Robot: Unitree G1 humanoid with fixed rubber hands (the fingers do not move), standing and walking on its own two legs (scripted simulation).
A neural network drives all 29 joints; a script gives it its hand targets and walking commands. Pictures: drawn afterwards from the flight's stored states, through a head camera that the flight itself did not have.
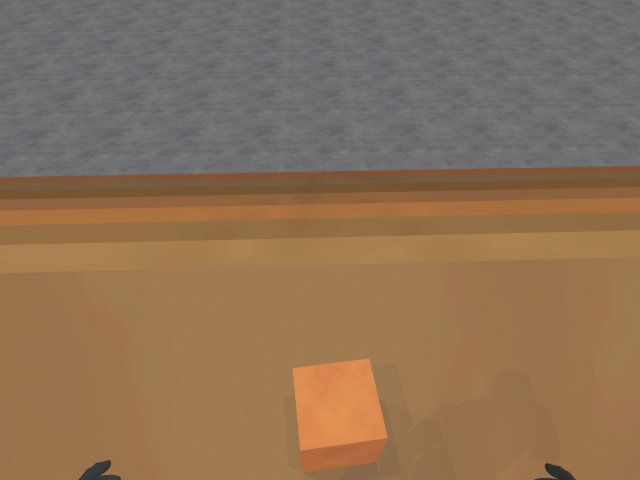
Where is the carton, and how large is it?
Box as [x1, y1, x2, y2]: [293, 359, 387, 472]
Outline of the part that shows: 369,359 293,368 299,442 303,472 375,461 387,437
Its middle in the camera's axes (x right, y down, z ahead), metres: +0.05 +0.50 +1.07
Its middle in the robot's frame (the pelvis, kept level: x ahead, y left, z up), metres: +0.39 -0.04 -0.66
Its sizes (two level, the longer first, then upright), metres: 0.210 0.200 0.250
